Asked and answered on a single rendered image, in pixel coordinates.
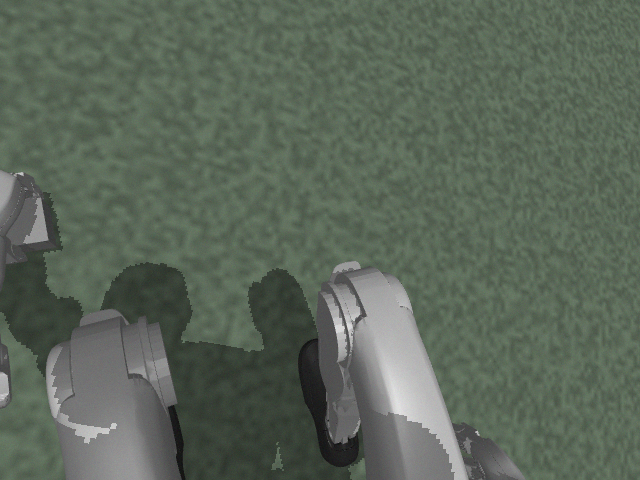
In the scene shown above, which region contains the small box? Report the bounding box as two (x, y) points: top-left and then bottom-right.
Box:
(6, 198), (57, 253)

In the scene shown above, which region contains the left robot hand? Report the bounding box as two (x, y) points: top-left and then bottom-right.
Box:
(0, 170), (44, 264)

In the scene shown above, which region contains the right robot foot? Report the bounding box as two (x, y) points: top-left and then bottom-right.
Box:
(298, 338), (359, 467)

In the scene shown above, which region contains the left robot foot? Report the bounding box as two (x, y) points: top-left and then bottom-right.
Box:
(168, 405), (186, 480)

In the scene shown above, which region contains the right robot hand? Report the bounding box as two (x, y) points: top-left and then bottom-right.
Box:
(452, 422), (526, 480)

